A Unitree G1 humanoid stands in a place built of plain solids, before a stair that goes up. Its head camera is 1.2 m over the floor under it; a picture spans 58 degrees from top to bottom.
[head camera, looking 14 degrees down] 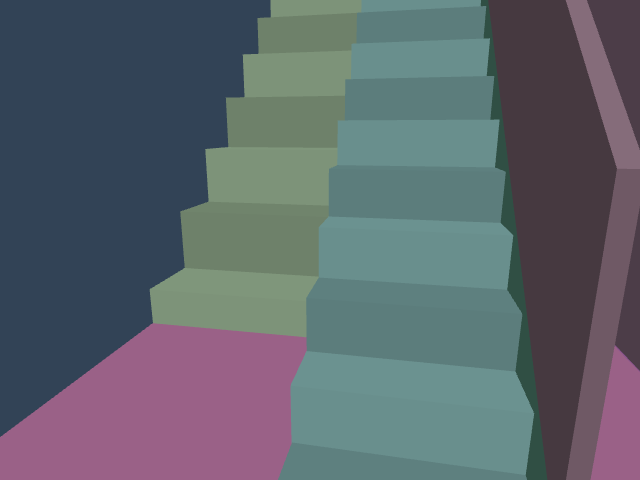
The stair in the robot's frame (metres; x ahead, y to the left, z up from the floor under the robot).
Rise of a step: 0.21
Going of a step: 0.23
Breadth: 0.72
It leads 11 degrees to the right of straight ahead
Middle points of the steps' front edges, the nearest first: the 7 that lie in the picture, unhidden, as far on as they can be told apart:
1.15 -0.26 0.42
1.38 -0.30 0.63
1.60 -0.35 0.84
1.82 -0.39 1.05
2.05 -0.44 1.25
2.27 -0.48 1.46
2.49 -0.53 1.67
